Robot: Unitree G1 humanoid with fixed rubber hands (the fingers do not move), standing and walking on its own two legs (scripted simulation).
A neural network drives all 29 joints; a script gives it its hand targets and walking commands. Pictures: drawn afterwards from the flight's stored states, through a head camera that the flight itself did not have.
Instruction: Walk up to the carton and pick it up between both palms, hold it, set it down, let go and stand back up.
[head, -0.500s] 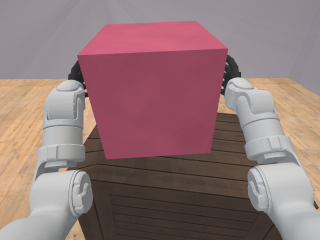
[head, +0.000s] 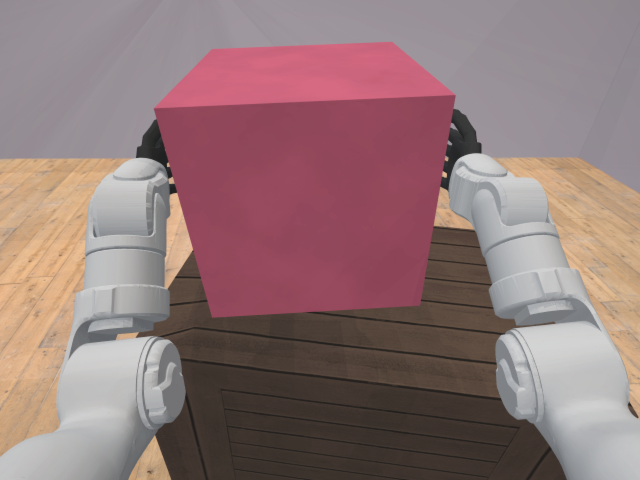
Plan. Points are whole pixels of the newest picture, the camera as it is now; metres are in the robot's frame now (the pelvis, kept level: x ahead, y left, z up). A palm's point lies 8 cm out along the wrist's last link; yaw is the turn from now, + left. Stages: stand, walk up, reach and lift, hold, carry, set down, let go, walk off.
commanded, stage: hold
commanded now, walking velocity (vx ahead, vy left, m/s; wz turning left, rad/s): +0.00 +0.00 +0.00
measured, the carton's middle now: (309, 168) +0.46 +0.00 +0.25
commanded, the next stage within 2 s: set down in 0.50 s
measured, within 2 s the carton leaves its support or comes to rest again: neither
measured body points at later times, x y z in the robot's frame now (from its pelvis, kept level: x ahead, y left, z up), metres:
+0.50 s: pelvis +0.00 +0.00 +0.00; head -0.08 +0.01 +0.44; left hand +0.39 +0.18 +0.28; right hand +0.38 -0.18 +0.30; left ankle +0.01 +0.13 -0.75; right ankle +0.03 -0.11 -0.75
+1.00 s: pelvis +0.01 +0.00 +0.00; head -0.05 +0.03 +0.45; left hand +0.43 +0.18 +0.25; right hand +0.41 -0.19 +0.27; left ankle +0.01 +0.13 -0.75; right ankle +0.03 -0.11 -0.75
